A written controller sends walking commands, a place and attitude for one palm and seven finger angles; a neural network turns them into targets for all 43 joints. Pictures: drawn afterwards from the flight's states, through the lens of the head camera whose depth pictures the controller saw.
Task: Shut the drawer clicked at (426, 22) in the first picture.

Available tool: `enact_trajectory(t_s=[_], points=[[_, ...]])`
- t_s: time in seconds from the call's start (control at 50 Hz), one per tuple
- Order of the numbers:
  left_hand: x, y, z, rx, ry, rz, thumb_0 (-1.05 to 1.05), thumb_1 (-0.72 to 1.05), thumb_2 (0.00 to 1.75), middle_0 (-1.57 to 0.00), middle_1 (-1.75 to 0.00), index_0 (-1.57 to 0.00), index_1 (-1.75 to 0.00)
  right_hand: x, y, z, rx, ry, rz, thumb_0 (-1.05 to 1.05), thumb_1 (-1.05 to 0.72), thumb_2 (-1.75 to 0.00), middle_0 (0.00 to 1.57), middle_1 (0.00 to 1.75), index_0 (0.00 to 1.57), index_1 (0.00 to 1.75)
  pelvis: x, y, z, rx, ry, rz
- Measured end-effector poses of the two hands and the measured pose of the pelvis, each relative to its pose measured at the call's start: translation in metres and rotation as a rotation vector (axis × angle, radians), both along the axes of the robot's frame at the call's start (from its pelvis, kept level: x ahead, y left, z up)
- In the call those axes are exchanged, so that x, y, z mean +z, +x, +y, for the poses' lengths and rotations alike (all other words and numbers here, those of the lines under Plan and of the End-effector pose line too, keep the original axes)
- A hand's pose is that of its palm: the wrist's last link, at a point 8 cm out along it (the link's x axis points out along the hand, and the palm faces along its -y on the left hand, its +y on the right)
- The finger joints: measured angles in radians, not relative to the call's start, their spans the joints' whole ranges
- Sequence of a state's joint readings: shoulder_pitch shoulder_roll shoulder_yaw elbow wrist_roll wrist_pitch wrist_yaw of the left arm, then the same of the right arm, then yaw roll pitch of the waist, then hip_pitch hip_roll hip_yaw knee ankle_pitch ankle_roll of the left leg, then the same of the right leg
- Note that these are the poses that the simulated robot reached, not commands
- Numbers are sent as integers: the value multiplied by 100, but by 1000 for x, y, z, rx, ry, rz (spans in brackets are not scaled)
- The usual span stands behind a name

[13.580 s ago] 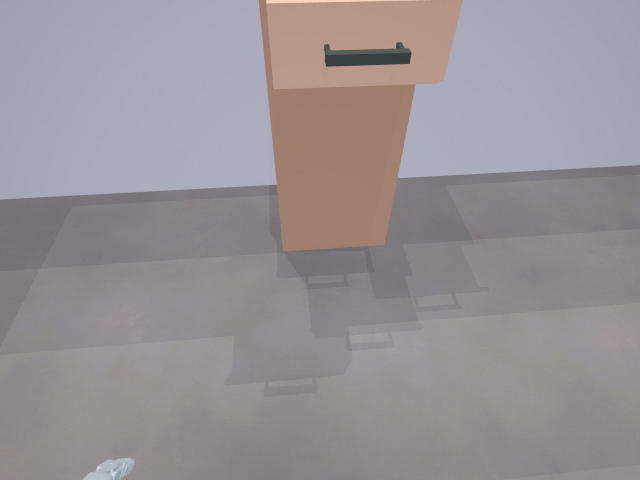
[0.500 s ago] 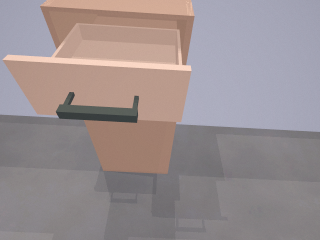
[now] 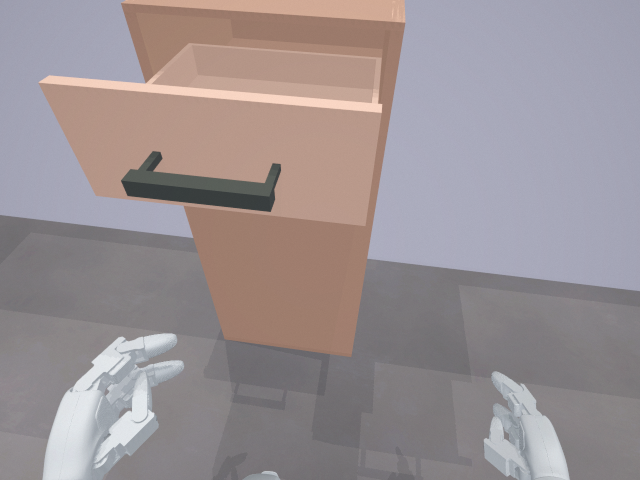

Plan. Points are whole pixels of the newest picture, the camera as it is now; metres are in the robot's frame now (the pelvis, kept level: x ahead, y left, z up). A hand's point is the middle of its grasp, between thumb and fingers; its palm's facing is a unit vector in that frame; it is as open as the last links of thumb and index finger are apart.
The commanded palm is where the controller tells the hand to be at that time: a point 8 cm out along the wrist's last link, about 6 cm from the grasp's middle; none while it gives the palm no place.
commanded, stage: raise the hand and make a fist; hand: left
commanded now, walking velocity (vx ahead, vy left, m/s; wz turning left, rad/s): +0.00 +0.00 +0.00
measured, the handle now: (206, 177) +0.40 +0.18 +0.20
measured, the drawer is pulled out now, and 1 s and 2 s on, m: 0.25 0.25 0.25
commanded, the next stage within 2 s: bring the fist close to the handle in 1.36 s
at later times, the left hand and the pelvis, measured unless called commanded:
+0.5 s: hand (161, 325) +0.20 +0.16 +0.19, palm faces -0.08 -1.00 -0.04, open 3.2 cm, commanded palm +0.16 +0.22 +0.20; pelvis +0.05 +0.03 +0.03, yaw +0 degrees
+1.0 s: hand (132, 241) +0.20 +0.16 +0.29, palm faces -0.09 -0.97 -0.24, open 3.3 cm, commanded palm +0.18 +0.20 +0.30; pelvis +0.00 +0.02 +0.04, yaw +0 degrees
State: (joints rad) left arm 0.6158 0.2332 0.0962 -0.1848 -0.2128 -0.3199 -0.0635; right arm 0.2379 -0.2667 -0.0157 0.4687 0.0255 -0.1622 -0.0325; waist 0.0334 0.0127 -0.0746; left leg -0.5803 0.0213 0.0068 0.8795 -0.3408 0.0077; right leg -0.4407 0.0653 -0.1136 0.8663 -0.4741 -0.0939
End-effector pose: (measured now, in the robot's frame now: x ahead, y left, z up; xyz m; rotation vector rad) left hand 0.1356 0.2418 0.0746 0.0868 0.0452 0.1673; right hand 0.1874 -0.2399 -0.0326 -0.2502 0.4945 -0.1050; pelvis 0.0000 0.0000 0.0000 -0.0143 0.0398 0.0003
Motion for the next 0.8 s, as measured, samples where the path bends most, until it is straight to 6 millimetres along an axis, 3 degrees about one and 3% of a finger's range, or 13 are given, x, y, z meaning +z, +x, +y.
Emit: enact_trajectory(t_s=[0.06, 0.12, 0.18, 0.24, 0.3, 0.38, 0.46, 0.52, 0.58, 0.7, 0.8], points=[[40, 15, -4, -48, 31, -198, 3, 91, 90, -63, -76, -63, -76, -14, 4, 7, 41, 19, 27, 1, -90, -90, 20, 30, 20, 30, 1, 4, 0, 26, -17, -3], [63, 45, -27, -210, 21, -263, 2, 91, 90, -68, -83, -68, -83, -25, 1, 16, 41, 59, 64, 1, -90, -90, 20, 30, 20, 30, 5, 9, 1, 27, -17, 0], [57, 73, -48, -352, 2, -128, 2, 91, 90, -74, -89, -75, -89, -29, -4, 21, -3, 109, 99, 1, -90, -90, 20, 30, 20, 30, 12, 18, 3, 2, 3, 13], [48, 87, -47, -363, -16, 31, 2, 90, 90, -80, -96, -81, -96, -27, -7, 22, -54, 134, 124, 1, -90, -90, 20, 30, 20, 30, 19, 30, 5, -26, 23, 12], [57, 85, -24, -250, -27, 43, 2, 90, 90, -87, -102, -87, -102, -20, -4, 22, -79, 134, 130, 1, -90, -90, 20, 30, 20, 30, 23, 42, 6, -47, 28, 4], [93, 65, 0, -139, 13, -90, 2, 90, 90, -95, -111, -95, -111, -8, 9, 25, -31, 100, 104, 1, -90, -90, 20, 30, 20, 30, 27, 50, 12, -36, 15, -7], [116, 50, -12, -198, -17, -188, 2, 91, 90, -102, -120, -102, -120, 2, 30, 34, 50, 73, 38, 1, -90, -90, 20, 30, 20, 30, 26, 49, 23, -9, 6, -22], [117, 49, -30, -283, -39, -169, 2, 91, 90, -108, -126, -109, -126, 9, 46, 46, 78, 79, -23, 1, -90, -90, 20, 30, 20, 30, 26, 45, 29, -3, 5, -27], [121, 49, -32, -316, 24, -124, 2, 90, 90, -115, -133, -115, -133, 17, 57, 61, 94, 105, -64, 1, -90, -90, 20, 30, 20, 30, 27, 41, 32, -6, 8, -32], [158, 49, -15, -245, 79, -247, 2, 90, 90, -127, -146, -127, -145, 28, 59, 88, 157, 150, -104, 1, -90, -90, 20, 30, 20, 30, 30, 32, 31, 0, 8, -68], [188, 51, -22, -271, 63, -349, 2, 90, 90, -134, -154, -135, -154, 30, 52, 96, 194, 150, -90, 1, -90, -90, 20, 30, 20, 30, 33, 20, 31, 8, 4, -110]])
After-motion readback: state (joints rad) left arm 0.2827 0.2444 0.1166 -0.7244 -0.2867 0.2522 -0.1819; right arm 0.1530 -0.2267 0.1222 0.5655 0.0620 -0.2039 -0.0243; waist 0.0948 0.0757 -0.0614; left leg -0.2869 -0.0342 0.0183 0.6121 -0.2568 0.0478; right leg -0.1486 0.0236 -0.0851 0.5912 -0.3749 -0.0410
